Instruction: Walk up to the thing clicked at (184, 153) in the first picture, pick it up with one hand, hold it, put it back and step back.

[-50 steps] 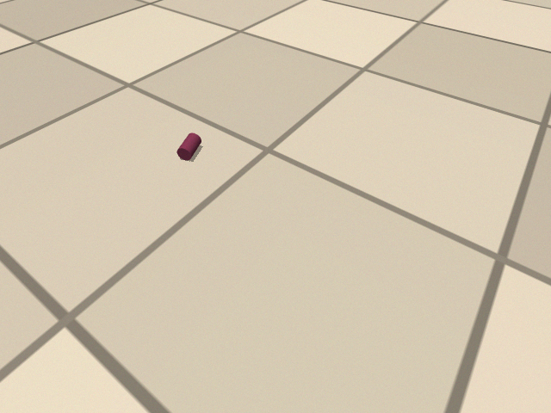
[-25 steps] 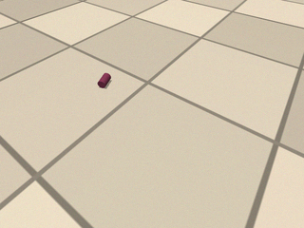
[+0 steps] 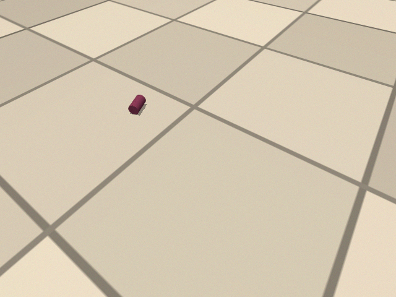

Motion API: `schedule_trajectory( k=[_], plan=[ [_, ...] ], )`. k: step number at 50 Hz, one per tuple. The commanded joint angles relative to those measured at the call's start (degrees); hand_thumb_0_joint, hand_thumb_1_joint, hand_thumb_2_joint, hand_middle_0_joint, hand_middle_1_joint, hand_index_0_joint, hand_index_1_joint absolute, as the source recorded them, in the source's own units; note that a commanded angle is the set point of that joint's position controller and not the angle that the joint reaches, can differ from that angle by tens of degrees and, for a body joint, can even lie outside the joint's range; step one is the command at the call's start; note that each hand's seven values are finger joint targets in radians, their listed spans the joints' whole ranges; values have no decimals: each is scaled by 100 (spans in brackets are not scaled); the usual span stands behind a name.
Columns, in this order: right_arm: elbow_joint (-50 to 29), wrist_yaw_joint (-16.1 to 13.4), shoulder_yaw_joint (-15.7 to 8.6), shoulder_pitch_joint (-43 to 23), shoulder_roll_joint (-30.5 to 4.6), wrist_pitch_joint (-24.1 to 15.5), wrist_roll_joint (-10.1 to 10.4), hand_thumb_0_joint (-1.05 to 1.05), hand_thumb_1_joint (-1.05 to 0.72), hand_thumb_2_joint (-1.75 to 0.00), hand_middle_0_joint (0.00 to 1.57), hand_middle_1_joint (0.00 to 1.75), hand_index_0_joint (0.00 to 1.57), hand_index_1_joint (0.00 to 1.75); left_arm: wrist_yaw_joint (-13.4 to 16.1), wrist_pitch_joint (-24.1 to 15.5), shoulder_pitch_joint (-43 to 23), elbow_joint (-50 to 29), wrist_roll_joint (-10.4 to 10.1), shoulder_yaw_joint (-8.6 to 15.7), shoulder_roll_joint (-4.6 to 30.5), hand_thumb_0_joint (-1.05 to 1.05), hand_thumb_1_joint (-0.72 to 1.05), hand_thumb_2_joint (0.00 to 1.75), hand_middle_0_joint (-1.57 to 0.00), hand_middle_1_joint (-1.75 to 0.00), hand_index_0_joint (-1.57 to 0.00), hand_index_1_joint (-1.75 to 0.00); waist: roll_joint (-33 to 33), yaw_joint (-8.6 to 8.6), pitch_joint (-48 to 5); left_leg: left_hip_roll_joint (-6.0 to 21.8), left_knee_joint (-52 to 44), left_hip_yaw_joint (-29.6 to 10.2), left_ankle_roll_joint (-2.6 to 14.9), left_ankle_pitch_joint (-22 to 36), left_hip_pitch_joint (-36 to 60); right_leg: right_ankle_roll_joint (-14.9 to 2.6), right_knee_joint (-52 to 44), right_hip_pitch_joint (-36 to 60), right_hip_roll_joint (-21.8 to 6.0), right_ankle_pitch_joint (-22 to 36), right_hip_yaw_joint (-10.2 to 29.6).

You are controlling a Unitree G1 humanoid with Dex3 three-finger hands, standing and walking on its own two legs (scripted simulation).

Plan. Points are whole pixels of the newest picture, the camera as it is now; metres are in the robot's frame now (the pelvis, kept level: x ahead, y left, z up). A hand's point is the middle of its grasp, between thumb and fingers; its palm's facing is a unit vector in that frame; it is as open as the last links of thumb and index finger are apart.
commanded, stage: stand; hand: left
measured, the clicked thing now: (137, 104) +1.59 +0.53 -0.74
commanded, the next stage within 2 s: walk up in 0.12 s
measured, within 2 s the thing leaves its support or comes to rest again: neither
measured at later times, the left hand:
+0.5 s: hand out of the picture +0.10 +0.40 -0.19, palm faces +0.32 -0.88 -0.35, open 7.4 cm
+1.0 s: hand (50, 220) +0.34 +0.41 -0.15, palm faces +0.54 -0.76 -0.36, open 7.4 cm
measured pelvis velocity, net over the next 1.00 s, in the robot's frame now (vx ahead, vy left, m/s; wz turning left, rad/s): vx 0.40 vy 0.09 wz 0.62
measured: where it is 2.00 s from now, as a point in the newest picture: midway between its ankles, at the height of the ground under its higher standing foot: (181, 171)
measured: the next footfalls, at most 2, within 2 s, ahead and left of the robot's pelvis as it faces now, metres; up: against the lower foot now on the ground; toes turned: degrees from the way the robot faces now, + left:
left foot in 0.46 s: +0.18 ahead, +0.23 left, +0.00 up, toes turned +26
right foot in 0.96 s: +0.59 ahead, +0.06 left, +0.00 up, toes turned +34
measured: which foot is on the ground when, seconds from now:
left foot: down 0.00-0.16, up 0.18-0.44, down 0.46-1.00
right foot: down 0.00-0.50, up 0.52-0.94, down 0.96-1.00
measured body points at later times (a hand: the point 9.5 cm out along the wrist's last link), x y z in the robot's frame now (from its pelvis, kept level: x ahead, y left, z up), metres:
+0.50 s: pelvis +0.10 +0.08 -0.04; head +0.06 +0.12 +0.40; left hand +0.08 +0.44 -0.17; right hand +0.29 -0.26 -0.09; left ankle +0.14 +0.22 -0.75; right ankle -0.01 -0.11 -0.74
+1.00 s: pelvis +0.40 +0.09 -0.04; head +0.41 +0.10 +0.41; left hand +0.32 +0.45 -0.12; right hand +0.63 -0.18 -0.13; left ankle +0.15 +0.21 -0.74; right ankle +0.56 +0.04 -0.75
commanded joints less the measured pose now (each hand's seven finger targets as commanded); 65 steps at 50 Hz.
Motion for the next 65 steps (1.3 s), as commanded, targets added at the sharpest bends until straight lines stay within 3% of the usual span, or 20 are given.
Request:
schedule_trajectory(
  k=[1, 5, 6, 8, 10, 20, 23, 24, 26, 27, 29, 32, 44, 48, 50, 51, 52, 56, 60, 65],
  plan=[
    [-313, -86, -255, -155, -1186, -108, 30, 0, -90, -90, 20, 30, 20, 30, 111, -130, -220, -340, 14, 210, 1215, 0, 90, 90, -20, -30, -20, -30, -45, -41, -520, 654, -82, -415, 209, 1368, 121, -127, -196, 165, -778, 1520, 520],
    [-333, -90, -249, -164, -1169, -110, 29, 0, -90, -90, 20, 30, 20, 30, 116, -143, -180, -333, 14, 228, 1241, 0, 90, 90, -20, -30, -20, -30, -41, -38, -555, 659, -62, -395, 222, 1468, 172, -109, -182, 234, -798, 1694, 531],
    [-701, 124, -660, 80, -1856, -176, 52, 0, -90, -90, 20, 30, 20, 30, -91, -242, -184, -843, 114, 826, 2095, 0, 90, 90, -20, -30, -20, -30, -444, 356, -697, 413, 474, -1046, 633, -1452, -1711, -292, 590, 1421, -567, -1726, -31],
    [-1206, 237, -461, -777, -1487, -187, -64, 0, -90, -90, 20, 30, 20, 30, -167, -267, 375, -894, 217, 950, 2245, 0, 90, 90, -20, -30, -20, -30, -1330, 780, -74, -114, 1835, 249, 334, -1184, -4123, -757, -913, 2374, -1954, -3459, 1105],
    [-1386, 303, -613, -1010, -1612, -200, -126, 0, -90, -90, 20, 30, 20, 30, -214, -298, 28, -1281, 208, 948, 2216, 0, 90, 90, -20, -30, -20, -30, -1094, 784, 110, 534, 3285, 173, 214, -1238, -4318, -1344, -1439, 1518, -3088, -3002, 1841],
    [-1174, 604, -842, 686, -1648, -87, 48, 0, -90, -90, 20, 30, 20, 30, -483, -224, -1217, -1898, 267, 954, 2121, 0, 90, 90, -20, -30, -20, -30, -859, -358, 14, 424, 2231, 1123, 58, 392, -362, -794, -368, -1437, -1588, -2877, -969],
    [-787, 368, -1038, 2092, -2041, -127, -9, 0, -90, -90, 20, 30, 20, 30, -489, -153, -863, -1889, 274, 798, 1597, 0, 90, 90, -20, -30, -20, -30, 624, -880, -516, -208, 1880, 1177, 430, -978, 959, -682, 2745, -1813, -903, -1350, -1395],
    [-765, 263, -1150, 2543, -2460, -151, -62, 0, -90, -90, 20, 30, 20, 30, -555, -129, -687, -1969, 220, 660, 1231, 0, 90, 90, -20, -30, -20, -30, 1843, -1054, -278, 296, 810, -141, 729, -2315, 1335, -515, 4593, -2764, -454, -1869, -1358],
    [-1313, 211, -1140, 1759, -3140, -206, 159, 0, -90, -90, 20, 30, 20, 30, -620, -171, -753, -2322, 201, 591, 1540, 0, 90, 90, -20, -30, -20, -30, 1646, -551, 63, 2473, -1641, -5459, 1808, -4359, 648, -253, 5705, -3982, -111, -1956, 280],
    [-1442, 152, -1100, 1138, -3064, -243, 156, 0, -90, -90, 20, 30, 20, 30, -587, -197, -871, -2216, 212, 583, 1853, 0, 90, 90, -20, -30, -20, -30, 970, -249, 456, 2737, -1913, -5585, 1975, -4385, 5, -199, 5660, -3851, -462, -1757, 696],
    [-1561, 41, -812, 790, -2594, -446, 89, 0, -90, -90, 20, 30, 20, 30, -596, -168, -513, -1793, 69, 612, 1812, 0, 90, 90, -20, -30, -20, -30, 78, 80, 308, 1830, -979, -3032, 1349, -2318, -359, -51, 5134, -3178, -764, -1140, 874],
    [-1543, 11, -701, 550, -2346, -573, 160, 0, -90, -90, 20, 30, 20, 30, -637, 5, -85, -1755, 68, 683, 1865, 0, 90, 90, -20, -30, -20, -30, 412, 366, 100, 1124, -944, -1644, 905, -1888, -1252, 89, 4253, -2248, -759, -498, 587],
    [-1560, -158, -801, 1369, -2391, -678, 49, 0, -90, -90, 20, 30, 20, 30, -788, -28, -1311, -2613, 171, 744, 1486, 0, 90, 90, -20, -30, -20, -30, 761, -139, -76, 1094, -142, -1371, 1121, 320, -2, 148, 1936, -2880, -706, 38, 537],
    [-1849, -281, -760, 897, -2194, -581, -71, 0, -90, -90, 20, 30, 20, 30, -690, -58, 330, -1886, 166, 982, 1628, 0, 90, 90, -20, -30, -20, -30, 447, 788, -893, 896, 2337, -941, 890, 1133, -1167, -103, 1112, -182, -546, -6, 356],
    [-2015, -316, -353, 1379, -1122, -586, -54, 0, -90, -90, 20, 30, 20, 30, -522, -123, 1672, -1489, 277, 1259, 2645, 0, 90, 90, -20, -30, -20, -30, -2465, 1223, -1440, -433, 5514, 69, 558, -2198, -3962, 22, 3, 1989, -1996, -2471, 2576],
    [-1874, -409, -494, 1637, -1663, -542, -60, 0, -90, -90, 20, 30, 20, 30, -455, -121, 1086, -1639, 237, 1202, 2882, 0, 90, 90, -20, -30, -20, -30, -2369, 840, -1428, -398, 6241, 180, 509, -2005, -4438, -326, -903, 1932, -2580, -2856, 4154],
    [-1680, -443, -551, 1547, -1948, -545, -112, 0, -90, -90, 20, 30, 20, 30, -415, -130, 540, -1867, 191, 1176, 2832, 0, 90, 90, -20, -30, -20, -30, -2143, 673, -1153, 62, 6550, -22, 556, -1642, -4254, -464, -887, 1271, -2641, -2631, 4123],
    [-1333, -145, -533, 1540, -1777, -471, 149, 0, -90, -90, 20, 30, 20, 30, -382, -215, 153, -1806, 190, 884, 1746, 0, 90, 90, -20, -30, -20, -30, -1355, 209, -11, 469, 4979, -273, 563, -193, -3140, 24, -234, -402, -1207, 21, 585],
    [-1555, -57, -523, 1204, -1638, -382, 74, 0, -90, -90, 20, 30, 20, 30, -422, -252, 577, -1960, 216, 771, 1504, 0, 90, 90, -20, -30, -20, -30, -937, 295, 202, 215, 3922, 168, 351, 179, -3044, -135, -197, -235, -1087, 2054, -279],
    [-1803, -91, -553, 1174, -1543, -355, 179, 0, -90, -90, 20, 30, 20, 30, -487, -73, 565, -2378, 283, 805, 1621, 0, 90, 90, -20, -30, -20, -30, -579, 289, 18, -73, 2010, 1057, 290, 1159, -1347, -81, 377, -629, -936, 1813, -815]
  ],
)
